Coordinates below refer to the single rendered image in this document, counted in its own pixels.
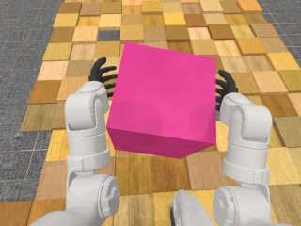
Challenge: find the robot left hand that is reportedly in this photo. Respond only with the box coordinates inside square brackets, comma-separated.
[88, 57, 118, 98]

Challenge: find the robot right hand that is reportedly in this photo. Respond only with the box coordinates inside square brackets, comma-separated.
[215, 70, 238, 112]

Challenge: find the robot left upper arm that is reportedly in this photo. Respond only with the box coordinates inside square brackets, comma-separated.
[29, 174, 120, 226]

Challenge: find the right robot shin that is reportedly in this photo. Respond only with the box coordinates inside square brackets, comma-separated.
[174, 189, 186, 226]

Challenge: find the robot left forearm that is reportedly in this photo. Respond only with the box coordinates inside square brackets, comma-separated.
[64, 81, 111, 207]

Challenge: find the robot right forearm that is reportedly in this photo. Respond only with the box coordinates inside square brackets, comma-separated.
[219, 92, 273, 217]

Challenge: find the robot right upper arm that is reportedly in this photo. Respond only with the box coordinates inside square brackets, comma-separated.
[213, 186, 293, 226]

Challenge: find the carton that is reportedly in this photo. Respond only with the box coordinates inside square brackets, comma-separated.
[106, 41, 216, 159]

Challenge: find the robot right thigh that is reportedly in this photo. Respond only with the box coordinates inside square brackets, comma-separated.
[171, 193, 215, 226]

